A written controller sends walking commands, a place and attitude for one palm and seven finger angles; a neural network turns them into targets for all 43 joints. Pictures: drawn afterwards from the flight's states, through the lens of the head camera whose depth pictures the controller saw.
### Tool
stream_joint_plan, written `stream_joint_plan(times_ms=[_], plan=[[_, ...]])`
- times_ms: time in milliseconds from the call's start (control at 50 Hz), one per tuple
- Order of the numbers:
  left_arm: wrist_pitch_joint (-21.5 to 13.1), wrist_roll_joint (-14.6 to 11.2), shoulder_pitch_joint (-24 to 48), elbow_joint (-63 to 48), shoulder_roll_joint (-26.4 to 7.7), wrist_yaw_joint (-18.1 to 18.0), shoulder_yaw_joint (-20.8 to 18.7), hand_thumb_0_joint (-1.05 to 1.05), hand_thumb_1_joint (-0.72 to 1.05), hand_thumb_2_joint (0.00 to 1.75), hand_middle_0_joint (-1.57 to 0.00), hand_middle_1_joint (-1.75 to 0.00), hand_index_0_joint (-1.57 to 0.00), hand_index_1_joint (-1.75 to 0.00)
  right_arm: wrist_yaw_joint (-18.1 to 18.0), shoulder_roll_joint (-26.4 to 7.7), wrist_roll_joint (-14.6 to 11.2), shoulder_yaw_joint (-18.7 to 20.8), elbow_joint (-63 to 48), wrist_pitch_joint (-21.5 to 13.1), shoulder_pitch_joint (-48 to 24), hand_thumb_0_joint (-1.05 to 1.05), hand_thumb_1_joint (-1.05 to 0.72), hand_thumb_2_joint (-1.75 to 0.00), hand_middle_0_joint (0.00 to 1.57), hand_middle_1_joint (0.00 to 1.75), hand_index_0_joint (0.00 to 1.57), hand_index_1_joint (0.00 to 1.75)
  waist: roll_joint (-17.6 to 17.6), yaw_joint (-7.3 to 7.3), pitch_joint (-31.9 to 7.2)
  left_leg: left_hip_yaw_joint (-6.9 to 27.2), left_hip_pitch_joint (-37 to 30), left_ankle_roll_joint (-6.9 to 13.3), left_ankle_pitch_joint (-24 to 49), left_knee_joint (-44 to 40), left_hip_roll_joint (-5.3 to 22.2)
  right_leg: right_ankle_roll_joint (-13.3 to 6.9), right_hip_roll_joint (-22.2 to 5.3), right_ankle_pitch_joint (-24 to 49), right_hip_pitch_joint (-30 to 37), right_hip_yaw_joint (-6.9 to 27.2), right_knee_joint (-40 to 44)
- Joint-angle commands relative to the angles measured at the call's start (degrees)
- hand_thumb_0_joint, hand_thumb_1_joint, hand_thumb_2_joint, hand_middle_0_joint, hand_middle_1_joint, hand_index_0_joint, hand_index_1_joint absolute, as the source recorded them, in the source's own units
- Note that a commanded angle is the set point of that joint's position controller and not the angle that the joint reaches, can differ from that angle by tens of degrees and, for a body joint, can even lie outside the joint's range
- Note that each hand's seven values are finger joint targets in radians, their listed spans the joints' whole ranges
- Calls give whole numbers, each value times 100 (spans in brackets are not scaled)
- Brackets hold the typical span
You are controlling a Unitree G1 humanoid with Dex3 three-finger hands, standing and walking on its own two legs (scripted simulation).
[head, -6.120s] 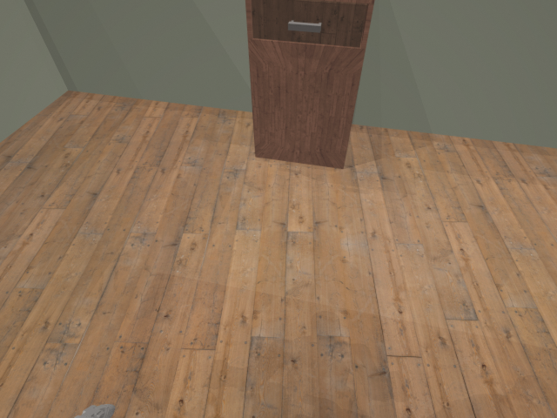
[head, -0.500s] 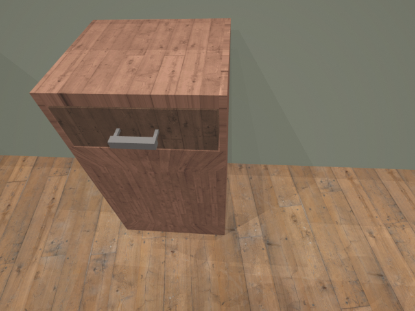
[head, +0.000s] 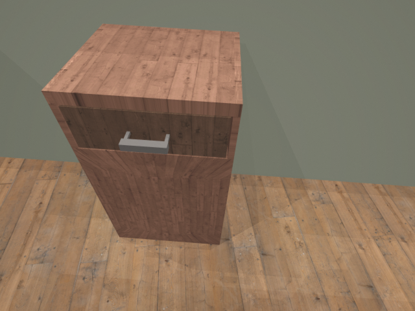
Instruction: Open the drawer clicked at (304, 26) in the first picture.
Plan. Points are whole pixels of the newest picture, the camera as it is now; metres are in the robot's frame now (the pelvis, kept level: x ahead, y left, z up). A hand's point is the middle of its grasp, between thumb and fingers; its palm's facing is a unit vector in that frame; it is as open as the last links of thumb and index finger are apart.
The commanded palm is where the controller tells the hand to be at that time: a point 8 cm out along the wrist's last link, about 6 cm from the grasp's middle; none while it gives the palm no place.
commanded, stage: come to a stop and stand still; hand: left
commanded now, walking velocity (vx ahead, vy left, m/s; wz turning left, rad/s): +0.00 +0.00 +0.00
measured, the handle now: (146, 141) +0.54 +0.22 -0.03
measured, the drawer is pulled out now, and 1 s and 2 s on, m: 0.00 0.00 0.00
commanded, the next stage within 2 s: look again from close up in 0.02 s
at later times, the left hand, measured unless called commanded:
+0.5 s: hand out of the picture +0.00 +0.16 -0.17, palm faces +0.01 -0.97 -0.23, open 7.4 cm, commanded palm none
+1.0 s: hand (127, 281) +0.18 +0.17 -0.04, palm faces -0.03 -0.36 -0.93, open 7.9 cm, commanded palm +0.12 +0.19 -0.03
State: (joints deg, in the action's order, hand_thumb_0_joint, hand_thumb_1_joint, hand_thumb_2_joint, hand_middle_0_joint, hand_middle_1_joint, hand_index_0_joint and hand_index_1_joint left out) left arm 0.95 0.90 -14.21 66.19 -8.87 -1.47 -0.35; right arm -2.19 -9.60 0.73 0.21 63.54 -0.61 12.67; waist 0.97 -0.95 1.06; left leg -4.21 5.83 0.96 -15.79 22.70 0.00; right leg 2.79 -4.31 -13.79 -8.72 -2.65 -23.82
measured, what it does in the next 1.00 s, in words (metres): stands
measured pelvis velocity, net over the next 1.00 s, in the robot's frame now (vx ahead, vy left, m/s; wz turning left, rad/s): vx -0.03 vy -0.04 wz -0.03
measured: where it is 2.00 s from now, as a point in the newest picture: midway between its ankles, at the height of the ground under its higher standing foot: outside the picture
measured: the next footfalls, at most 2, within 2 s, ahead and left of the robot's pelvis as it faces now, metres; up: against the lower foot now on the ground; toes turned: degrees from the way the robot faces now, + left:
none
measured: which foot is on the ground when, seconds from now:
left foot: down 0.00-1.00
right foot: down 0.00-1.00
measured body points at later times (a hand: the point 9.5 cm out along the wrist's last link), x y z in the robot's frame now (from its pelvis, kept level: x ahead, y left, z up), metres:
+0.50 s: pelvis -0.01 -0.01 -0.01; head +0.00 -0.04 +0.44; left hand +0.00 +0.21 -0.15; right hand -0.02 -0.22 -0.18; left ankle -0.04 +0.10 -0.74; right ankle -0.01 -0.15 -0.74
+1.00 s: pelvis -0.03 -0.04 -0.03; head -0.02 -0.07 +0.42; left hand +0.18 +0.18 +0.01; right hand +0.16 -0.30 -0.11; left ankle -0.04 +0.10 -0.74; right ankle -0.01 -0.15 -0.74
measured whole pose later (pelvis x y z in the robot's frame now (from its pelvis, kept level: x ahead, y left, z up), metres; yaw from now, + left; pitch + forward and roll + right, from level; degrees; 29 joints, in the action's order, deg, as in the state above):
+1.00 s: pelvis -0.03 -0.04 -0.03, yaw -2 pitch +6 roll +3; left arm -0.5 46.3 -20.3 5.6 -15.8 -20.5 3.5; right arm -1.4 -16.0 3.0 3.8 37.0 -7.1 8.4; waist -1.8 -1.4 -5.9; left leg -5.6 24.2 -1.8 -20.2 38.4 2.4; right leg -0.9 -2.7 -19.9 -29.9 -0.7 -43.2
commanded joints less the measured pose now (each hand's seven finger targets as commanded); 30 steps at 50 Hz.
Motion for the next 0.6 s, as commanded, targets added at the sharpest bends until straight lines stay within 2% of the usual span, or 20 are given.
stream_joint_plan(times_ms=[0,80,100,120,140,160,180,220,240,280,320,540,580], plan=[[-87,-21,-360,-112,-532,-58,-59,0,90,90,-20,-30,-20,-30,-25,-549,-21,46,-39,-89,482,0,-90,-90,20,30,20,30,-243,20,260,485,260,20,1720,-476,699,-223,-255,1033,2,213,308],[-90,-32,-390,-109,-503,-62,-54,0,90,90,-20,-30,-20,-30,-26,-512,-23,41,17,-91,574,0,-90,-90,20,30,20,30,-178,14,293,486,275,23,1605,-511,693,-226,-249,985,23,205,336],[-287,58,-643,-67,-646,-305,22,0,90,90,-20,-30,-20,-30,70,-759,-85,34,-376,-172,316,0,-90,-90,20,30,20,30,-279,-1,428,394,724,-120,2915,574,775,-297,-429,2453,-209,468,-30],[-307,24,-589,-297,-826,-257,-45,0,90,90,-20,-30,-20,-30,88,-554,7,52,-457,-167,675,0,-90,-90,20,30,20,30,-593,119,72,450,733,-110,1778,331,548,-441,-439,1650,74,347,-319],[-289,-1,-511,-344,-719,-200,4,0,90,90,-20,-30,-20,-30,94,-542,14,17,-468,-191,744,0,-90,-90,20,30,20,30,-645,82,-50,545,767,-48,1601,178,650,-488,-300,798,-51,287,-390],[-281,-14,-481,-395,-712,-150,28,0,90,90,-20,-30,-20,-30,102,-545,31,-2,-517,-197,751,0,-90,-90,20,30,20,30,-877,57,-247,549,641,40,1741,175,715,-475,-188,537,-33,204,-456],[-258,-17,-478,-426,-672,-120,27,0,90,90,-20,-30,-20,-30,90,-571,20,-7,-576,-184,805,0,-90,-90,20,30,20,30,-749,76,-289,592,637,106,1682,163,727,-456,-128,361,-42,141,-465],[-239,-28,-443,-437,-583,-84,39,0,90,90,-20,-30,-20,-30,68,-562,10,-11,-603,-172,860,0,-90,-90,20,30,20,30,-238,92,-155,588,637,158,1636,187,709,-453,-122,510,-120,126,-440],[-225,-32,-417,-433,-561,-76,41,0,90,90,-20,-30,-20,-30,64,-581,5,-15,-591,-164,907,0,-90,-90,20,30,20,30,-138,108,-29,582,691,156,1525,154,692,-448,-133,537,-160,125,-428],[-181,-29,-388,-458,-550,-56,42,0,90,90,-20,-30,-20,-30,68,-561,12,-24,-570,-133,875,0,-90,-90,20,30,20,30,-213,76,393,591,938,173,1037,-18,675,-430,-109,219,-313,129,-358],[-177,-41,-388,-461,-582,-42,35,0,90,90,-20,-30,-20,-30,77,-517,-3,-39,-539,-113,878,0,-90,-90,20,30,20,30,-26,78,525,569,1017,153,622,-111,604,-431,-127,194,-356,206,-255],[-226,-42,-475,-384,-568,-30,-5,0,90,90,-20,-30,-20,-30,64,-386,3,-37,-224,-100,862,0,-90,-90,20,30,20,30,88,80,386,377,630,72,693,-114,531,-442,-202,586,-383,362,-33],[-228,-37,-465,-359,-565,-28,-12,0,90,90,-20,-30,-20,-30,59,-375,2,-39,-174,-98,863,0,-90,-90,20,30,20,30,-40,88,353,357,594,60,737,-130,543,-444,-194,658,-347,361,-13]])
